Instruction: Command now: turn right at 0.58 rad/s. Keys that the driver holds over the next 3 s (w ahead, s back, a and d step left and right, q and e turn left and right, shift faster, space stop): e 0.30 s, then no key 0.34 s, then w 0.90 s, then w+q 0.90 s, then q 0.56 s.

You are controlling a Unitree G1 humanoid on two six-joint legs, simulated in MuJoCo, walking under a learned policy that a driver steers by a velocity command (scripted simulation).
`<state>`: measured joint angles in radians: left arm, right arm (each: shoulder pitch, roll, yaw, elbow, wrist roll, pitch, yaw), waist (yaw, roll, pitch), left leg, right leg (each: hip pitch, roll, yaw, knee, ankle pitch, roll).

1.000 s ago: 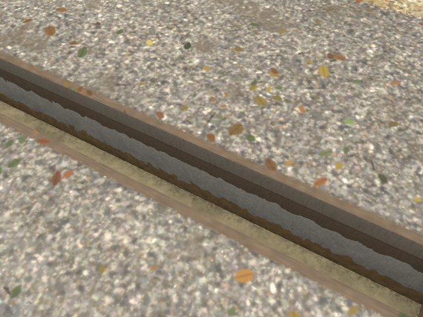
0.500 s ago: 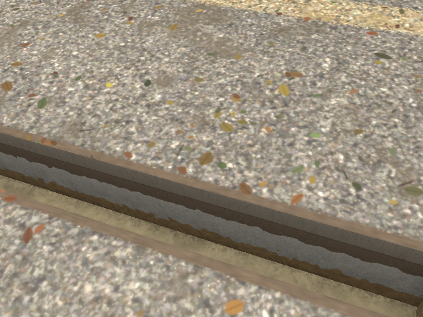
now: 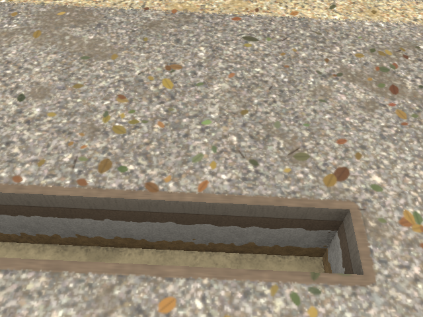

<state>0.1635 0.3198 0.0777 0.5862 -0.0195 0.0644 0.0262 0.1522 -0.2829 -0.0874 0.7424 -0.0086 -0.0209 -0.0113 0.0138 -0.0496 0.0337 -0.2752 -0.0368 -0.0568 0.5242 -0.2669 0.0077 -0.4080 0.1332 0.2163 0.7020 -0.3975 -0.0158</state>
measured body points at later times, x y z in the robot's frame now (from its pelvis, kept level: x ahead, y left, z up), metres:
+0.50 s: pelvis -0.03 -0.03 +0.01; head -0.01 -0.07 +0.45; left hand +0.18 +0.19 -0.07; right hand +0.03 -0.35 -0.11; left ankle -0.03 +0.12 -0.66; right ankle -0.06 -0.12 -0.73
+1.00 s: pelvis +0.02 -0.05 +0.01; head +0.04 -0.03 +0.46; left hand +0.25 +0.16 -0.09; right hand -0.06 -0.31 -0.11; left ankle -0.03 +0.09 -0.73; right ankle +0.03 -0.19 -0.68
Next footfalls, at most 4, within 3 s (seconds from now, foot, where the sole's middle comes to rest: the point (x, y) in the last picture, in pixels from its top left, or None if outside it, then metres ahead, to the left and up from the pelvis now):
0.36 right None -0.02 -0.13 -0.77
0.78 left None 0.01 0.08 -0.77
1.18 right None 0.19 -0.25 -0.77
1.70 left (252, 307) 0.50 -0.12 -0.77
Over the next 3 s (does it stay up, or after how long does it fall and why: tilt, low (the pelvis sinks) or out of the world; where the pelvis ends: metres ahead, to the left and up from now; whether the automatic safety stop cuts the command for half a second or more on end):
stays up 0.98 -0.39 -0.01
